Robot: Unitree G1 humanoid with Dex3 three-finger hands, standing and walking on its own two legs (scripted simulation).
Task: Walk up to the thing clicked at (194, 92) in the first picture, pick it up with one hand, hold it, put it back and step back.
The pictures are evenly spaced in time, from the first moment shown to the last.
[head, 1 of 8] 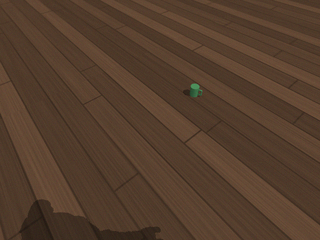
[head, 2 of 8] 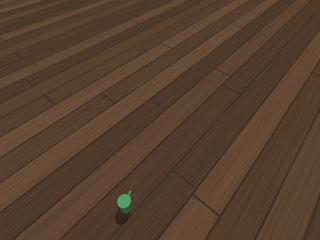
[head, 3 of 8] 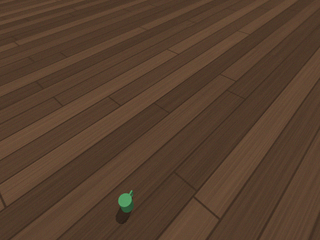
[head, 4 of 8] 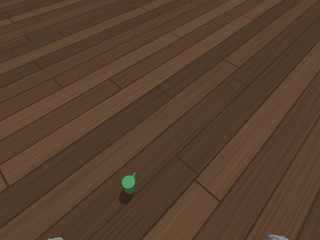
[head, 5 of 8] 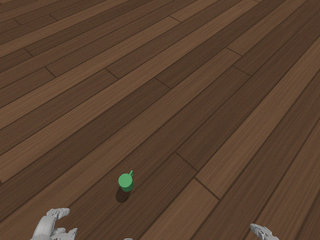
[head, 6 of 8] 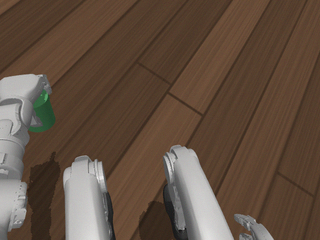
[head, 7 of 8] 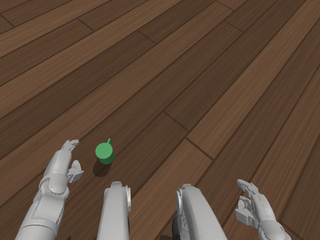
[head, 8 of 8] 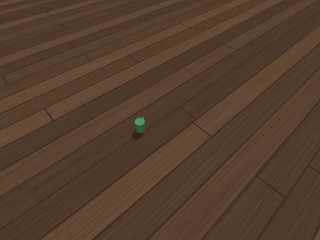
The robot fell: no
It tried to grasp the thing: yes
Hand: left
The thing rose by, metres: 0.64
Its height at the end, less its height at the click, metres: +0.00
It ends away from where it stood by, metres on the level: 0.05
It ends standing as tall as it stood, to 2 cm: yes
